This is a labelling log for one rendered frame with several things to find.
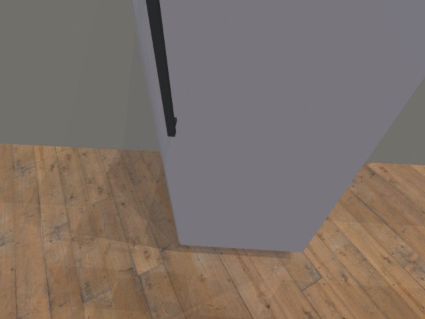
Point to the fridge door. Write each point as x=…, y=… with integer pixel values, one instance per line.
x=279, y=103

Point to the handle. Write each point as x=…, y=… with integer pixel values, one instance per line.
x=156, y=26

